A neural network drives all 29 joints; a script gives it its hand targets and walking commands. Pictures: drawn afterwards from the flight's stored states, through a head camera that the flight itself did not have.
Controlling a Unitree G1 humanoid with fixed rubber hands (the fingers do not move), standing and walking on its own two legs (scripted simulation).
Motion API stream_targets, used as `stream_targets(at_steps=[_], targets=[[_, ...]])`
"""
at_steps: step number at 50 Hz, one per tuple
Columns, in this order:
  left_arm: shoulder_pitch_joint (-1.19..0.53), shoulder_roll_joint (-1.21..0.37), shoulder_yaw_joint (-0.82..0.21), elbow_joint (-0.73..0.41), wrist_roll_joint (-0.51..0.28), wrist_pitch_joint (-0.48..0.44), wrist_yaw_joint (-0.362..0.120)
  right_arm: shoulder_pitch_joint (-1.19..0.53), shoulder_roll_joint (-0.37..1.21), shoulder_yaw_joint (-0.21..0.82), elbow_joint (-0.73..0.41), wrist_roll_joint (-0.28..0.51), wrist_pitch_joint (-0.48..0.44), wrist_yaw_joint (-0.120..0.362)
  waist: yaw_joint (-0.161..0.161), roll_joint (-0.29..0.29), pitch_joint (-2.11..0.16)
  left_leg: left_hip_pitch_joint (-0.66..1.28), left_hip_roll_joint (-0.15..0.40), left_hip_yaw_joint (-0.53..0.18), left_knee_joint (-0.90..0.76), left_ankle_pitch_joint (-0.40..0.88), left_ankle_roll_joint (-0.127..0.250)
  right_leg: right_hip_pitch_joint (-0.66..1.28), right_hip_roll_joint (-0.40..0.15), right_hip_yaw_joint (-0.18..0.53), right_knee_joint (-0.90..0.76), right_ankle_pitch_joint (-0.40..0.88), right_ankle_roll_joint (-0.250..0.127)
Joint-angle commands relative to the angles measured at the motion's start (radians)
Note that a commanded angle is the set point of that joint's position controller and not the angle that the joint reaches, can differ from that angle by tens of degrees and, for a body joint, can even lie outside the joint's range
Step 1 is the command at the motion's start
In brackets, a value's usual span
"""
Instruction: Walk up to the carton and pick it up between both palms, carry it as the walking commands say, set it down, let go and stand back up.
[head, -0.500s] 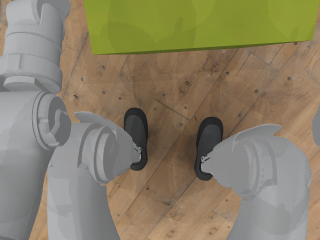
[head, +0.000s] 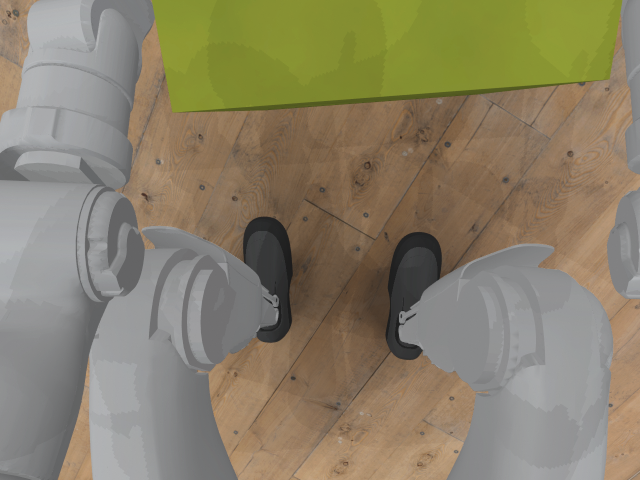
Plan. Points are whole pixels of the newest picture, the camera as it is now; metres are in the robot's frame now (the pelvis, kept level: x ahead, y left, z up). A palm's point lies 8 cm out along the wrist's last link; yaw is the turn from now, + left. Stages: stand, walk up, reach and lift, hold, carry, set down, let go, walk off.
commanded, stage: reach and lift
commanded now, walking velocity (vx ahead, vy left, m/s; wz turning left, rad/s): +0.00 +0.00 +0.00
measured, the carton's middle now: out of the picture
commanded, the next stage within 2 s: none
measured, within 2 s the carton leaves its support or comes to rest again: leaves its support in 0.92 s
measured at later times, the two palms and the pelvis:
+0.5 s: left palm out of the picture +0.56 +0.19 -0.17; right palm out of the picture +0.59 -0.19 -0.17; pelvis +0.00 +0.00 +0.00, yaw +0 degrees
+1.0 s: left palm out of the picture +0.57 +0.19 -0.15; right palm out of the picture +0.59 -0.18 -0.15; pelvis +0.00 +0.01 -0.01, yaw +0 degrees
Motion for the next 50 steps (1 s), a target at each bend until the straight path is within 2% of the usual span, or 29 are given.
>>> stream_targets(at_steps=[1, 5, 6, 8, 9, 10, 12, 13, 14, 16, 17, 18, 22, 24, 25, 26, 29, 30, 35, 36, 38, 39, 40, 42, 44, 45, 47, 49, 50], targets=[[-0.315, -0.039, -0.103, -0.135, -0.024, -0.066, 0.0, -0.445, 0.013, 0.028, -0.104, 0.076, -0.071, -0.002, 0.02, -0.145, -1.552, 0.662, -0.131, 0.031, -0.109, 0.353, -0.021, 0.838, 0.078, 0.145, -0.17, 0.42, 0.073], [-0.312, -0.064, -0.107, -0.091, -0.001, -0.07, 0.005, -0.441, 0.046, 0.042, -0.071, 0.094, -0.078, 0.0, 0.041, -0.125, -1.533, 0.674, -0.133, 0.032, -0.111, 0.36, -0.021, 0.806, 0.087, 0.137, -0.163, 0.419, 0.075], [-0.302, -0.083, -0.11, -0.073, -0.006, -0.068, 0.006, -0.45, 0.059, 0.052, -0.09, 0.095, -0.078, 0.002, 0.035, -0.147, -1.51, 0.669, -0.132, 0.031, -0.112, 0.359, -0.019, 0.786, 0.088, 0.135, -0.169, 0.407, 0.081], [-0.337, -0.12, -0.146, -0.085, -0.02, -0.069, -0.003, -0.471, 0.101, 0.079, -0.092, 0.106, -0.079, 0.014, 0.036, -0.131, -1.505, 0.672, -0.136, 0.028, -0.113, 0.36, -0.021, 0.785, 0.091, 0.142, -0.168, 0.414, 0.076], [-0.324, -0.135, -0.134, -0.092, -0.01, -0.075, -0.009, -0.465, 0.125, 0.087, -0.108, 0.11, -0.079, 0.019, 0.053, -0.128, -1.52, 0.661, -0.14, 0.044, -0.106, 0.356, -0.02, 0.817, 0.091, 0.15, -0.174, 0.424, 0.071], [-0.36, -0.165, -0.157, -0.097, -0.027, -0.075, -0.014, -0.477, 0.158, 0.109, -0.079, 0.118, -0.08, 0.026, 0.033, -0.15, -1.503, 0.649, -0.139, 0.034, -0.111, 0.337, -0.017, 0.807, 0.09, 0.147, -0.178, 0.414, 0.073], [-0.384, -0.226, -0.181, -0.093, -0.027, -0.074, -0.032, -0.485, 0.23, 0.114, -0.095, 0.11, -0.076, 0.042, 0.028, -0.149, -1.502, 0.65, -0.141, 0.036, -0.103, 0.347, -0.017, 0.812, 0.094, 0.148, -0.173, 0.424, 0.07], [-0.376, -0.233, -0.174, -0.095, -0.019, -0.074, -0.037, -0.484, 0.241, 0.108, -0.11, 0.111, -0.078, 0.047, 0.041, -0.134, -1.5, 0.665, -0.144, 0.036, -0.111, 0.35, -0.015, 0.794, 0.102, 0.146, -0.172, 0.417, 0.069], [-0.401, -0.302, -0.196, -0.101, -0.033, -0.072, -0.052, -0.511, 0.307, 0.127, -0.118, 0.108, -0.076, 0.061, 0.029, -0.159, -1.503, 0.657, -0.147, 0.036, -0.096, 0.354, -0.015, 0.808, 0.099, 0.144, -0.167, 0.417, 0.066], [-0.442, -0.457, -0.227, -0.081, -0.028, -0.056, -0.093, -0.518, 0.469, 0.151, -0.096, 0.112, -0.067, 0.106, 0.033, -0.133, -1.457, 0.659, -0.152, 0.04, -0.089, 0.354, -0.016, 0.769, 0.106, 0.146, -0.168, 0.408, 0.064], [-0.481, -0.528, -0.238, -0.1, -0.026, -0.052, -0.12, -0.538, 0.567, 0.165, -0.085, 0.1, -0.059, 0.133, 0.036, -0.145, -1.427, 0.632, -0.157, 0.033, -0.091, 0.342, -0.012, 0.762, 0.106, 0.148, -0.164, 0.403, 0.061], [-0.51, -0.592, -0.244, -0.107, -0.031, -0.043, -0.143, -0.53, 0.625, 0.144, -0.091, 0.091, -0.055, 0.157, 0.018, -0.13, -1.405, 0.645, -0.153, 0.034, -0.086, 0.344, -0.016, 0.713, 0.107, 0.146, -0.167, 0.374, 0.057], [-0.483, -0.786, -0.208, -0.093, 0.03, -0.001, -0.227, -0.541, 0.8, 0.128, -0.107, 0.04, -0.032, 0.243, 0.018, -0.119, -1.285, 0.594, -0.162, 0.04, -0.086, 0.289, -0.017, 0.636, 0.109, 0.131, -0.162, 0.293, 0.051], [-0.472, -0.858, -0.196, -0.102, 0.043, 0.019, -0.254, -0.546, 0.858, 0.144, -0.131, 0.042, -0.021, 0.275, 0.02, -0.128, -1.268, 0.565, -0.163, 0.047, -0.078, 0.283, -0.013, 0.634, 0.107, 0.129, -0.157, 0.297, 0.051], [-0.466, -0.88, -0.202, -0.113, 0.045, 0.029, -0.266, -0.537, 0.868, 0.135, -0.138, 0.034, -0.017, 0.289, 0.003, -0.129, -1.254, 0.561, -0.168, 0.04, -0.079, 0.285, -0.011, 0.615, 0.105, 0.122, -0.152, 0.297, 0.049], [-0.448, -0.893, -0.19, -0.107, 0.046, 0.036, -0.275, -0.549, 0.879, 0.142, -0.152, 0.032, -0.013, 0.297, 0.017, -0.144, -1.248, 0.537, -0.171, 0.044, -0.076, 0.268, -0.008, 0.628, 0.105, 0.126, -0.15, 0.29, 0.049], [-0.5, -0.928, -0.216, -0.169, 0.022, 0.051, -0.295, -0.541, 0.899, 0.132, -0.17, 0.027, 0.003, 0.321, -0.011, -0.154, -1.269, 0.535, -0.169, 0.041, -0.078, 0.257, -0.006, 0.637, 0.103, 0.112, -0.142, 0.281, 0.045], [-0.49, -0.942, -0.21, -0.175, 0.019, 0.06, -0.3, -0.557, 0.902, 0.137, -0.213, 0.038, 0.004, 0.325, 0.003, -0.139, -1.281, 0.534, -0.172, 0.05, -0.071, 0.265, -0.005, 0.648, 0.103, 0.118, -0.146, 0.288, 0.045], [-0.564, -0.97, -0.249, -0.268, -0.02, 0.076, -0.303, -0.587, 0.899, 0.143, -0.271, 0.04, 0.018, 0.336, -0.03, -0.162, -1.418, 0.611, -0.175, 0.04, -0.066, 0.298, -0.007, 0.677, 0.105, 0.099, -0.136, 0.309, 0.042], [-0.573, -0.984, -0.261, -0.271, -0.029, 0.079, -0.297, -0.62, 0.896, 0.141, -0.293, 0.044, 0.014, 0.337, -0.034, -0.144, -1.447, 0.638, -0.178, 0.035, -0.07, 0.315, -0.01, 0.663, 0.11, 0.09, -0.134, 0.315, 0.043], [-0.576, -0.977, -0.257, -0.343, -0.029, 0.085, -0.282, -0.635, 0.884, 0.157, -0.368, 0.06, 0.02, 0.331, -0.019, -0.146, -1.581, 0.72, -0.184, 0.036, -0.075, 0.38, -0.012, 0.727, 0.115, 0.089, -0.137, 0.372, 0.049], [-0.567, -0.987, -0.271, -0.332, -0.035, 0.096, -0.278, -0.65, 0.869, 0.166, -0.384, 0.065, 0.02, 0.328, -0.027, -0.149, -1.612, 0.726, -0.185, 0.038, -0.074, 0.374, -0.014, 0.739, 0.115, 0.086, -0.145, 0.37, 0.048], [-0.588, -0.983, -0.282, -0.4, -0.04, 0.097, -0.269, -0.68, 0.862, 0.174, -0.46, 0.073, 0.021, 0.32, -0.017, -0.147, -1.731, 0.787, -0.19, 0.035, -0.074, 0.426, -0.013, 0.797, 0.121, 0.088, -0.14, 0.424, 0.049], [-0.604, -0.983, -0.296, -0.427, -0.056, 0.106, -0.253, -0.707, 0.849, 0.186, -0.498, 0.097, 0.024, 0.303, -0.026, -0.15, -1.827, 0.819, -0.191, 0.036, -0.079, 0.447, -0.015, 0.84, 0.125, 0.078, -0.141, 0.453, 0.057], [-0.657, -0.977, -0.328, -0.533, -0.074, 0.119, -0.238, -0.713, 0.849, 0.187, -0.586, 0.113, 0.035, 0.292, -0.041, -0.138, -2.042, 0.949, -0.196, 0.037, -0.081, 0.525, -0.022, 0.92, 0.134, 0.072, -0.151, 0.516, 0.061], [-0.669, -0.964, -0.326, -0.538, -0.07, 0.122, -0.232, -0.72, 0.841, 0.177, -0.577, 0.104, 0.042, 0.282, -0.048, -0.143, -2.051, 0.922, -0.194, 0.035, -0.08, 0.527, -0.023, 0.92, 0.134, 0.073, -0.145, 0.531, 0.061], [-0.656, -0.975, -0.326, -0.543, -0.059, 0.133, -0.223, -0.696, 0.864, 0.182, -0.58, 0.104, 0.052, 0.273, -0.034, -0.134, -2.122, 0.955, -0.202, 0.043, -0.087, 0.553, -0.027, 0.949, 0.14, 0.076, -0.157, 0.554, 0.064], [-0.663, -0.988, -0.326, -0.574, -0.056, 0.148, -0.223, -0.672, 0.869, 0.16, -0.569, 0.093, 0.07, 0.274, -0.052, -0.13, -2.124, 0.962, -0.205, 0.039, -0.109, 0.524, -0.025, 0.941, 0.144, 0.07, -0.173, 0.524, 0.064], [-0.66, -0.996, -0.315, -0.572, -0.044, 0.154, -0.221, -0.672, 0.884, 0.164, -0.566, 0.089, 0.073, 0.274, -0.04, -0.13, -2.131, 0.975, -0.208, 0.044, -0.116, 0.511, -0.025, 0.938, 0.144, 0.067, -0.183, 0.498, 0.064]])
